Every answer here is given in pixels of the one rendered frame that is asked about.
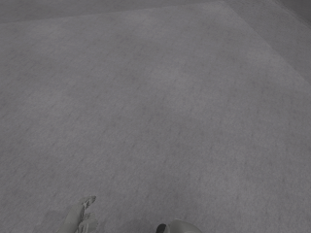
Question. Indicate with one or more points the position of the right robot thigh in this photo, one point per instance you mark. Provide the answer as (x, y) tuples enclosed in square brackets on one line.
[(181, 227)]

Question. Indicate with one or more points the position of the robot left hand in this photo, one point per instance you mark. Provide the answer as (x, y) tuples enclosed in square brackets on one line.
[(86, 222)]

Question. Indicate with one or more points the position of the robot right shin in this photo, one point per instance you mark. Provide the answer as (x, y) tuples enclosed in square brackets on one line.
[(176, 219)]

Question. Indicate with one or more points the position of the left robot forearm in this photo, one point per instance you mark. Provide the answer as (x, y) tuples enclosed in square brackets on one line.
[(68, 228)]

